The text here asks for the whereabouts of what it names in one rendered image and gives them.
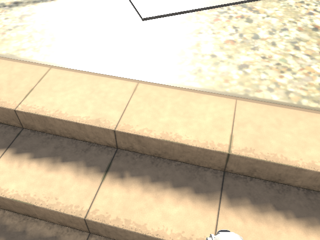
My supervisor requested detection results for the robot right shin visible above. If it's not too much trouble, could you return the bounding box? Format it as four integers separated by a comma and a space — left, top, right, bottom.
216, 229, 244, 240

